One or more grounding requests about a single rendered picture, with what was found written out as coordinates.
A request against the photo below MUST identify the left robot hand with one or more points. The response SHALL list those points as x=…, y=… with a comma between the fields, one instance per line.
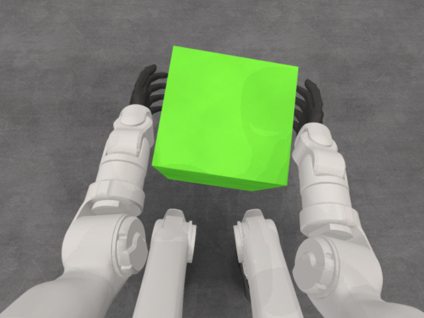
x=143, y=89

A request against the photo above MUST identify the robot left thigh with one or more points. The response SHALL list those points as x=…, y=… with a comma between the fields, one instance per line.
x=161, y=293

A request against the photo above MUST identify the robot right thigh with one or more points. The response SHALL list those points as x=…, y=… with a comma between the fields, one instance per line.
x=271, y=290

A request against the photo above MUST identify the right robot upper arm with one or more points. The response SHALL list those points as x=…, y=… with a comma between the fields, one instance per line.
x=344, y=280

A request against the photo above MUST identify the right robot forearm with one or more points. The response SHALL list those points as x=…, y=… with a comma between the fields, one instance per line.
x=326, y=206

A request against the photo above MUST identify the robot thigh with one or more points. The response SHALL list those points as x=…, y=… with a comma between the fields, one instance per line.
x=271, y=290
x=161, y=293

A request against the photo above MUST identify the right robot hand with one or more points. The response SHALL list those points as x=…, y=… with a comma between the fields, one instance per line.
x=311, y=107

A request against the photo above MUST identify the left robot upper arm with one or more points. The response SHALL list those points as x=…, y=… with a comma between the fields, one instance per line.
x=100, y=253

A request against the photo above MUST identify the left robot forearm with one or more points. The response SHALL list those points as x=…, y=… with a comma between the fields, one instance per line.
x=118, y=188

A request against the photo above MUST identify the carton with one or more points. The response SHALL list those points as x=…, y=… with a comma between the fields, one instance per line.
x=226, y=121

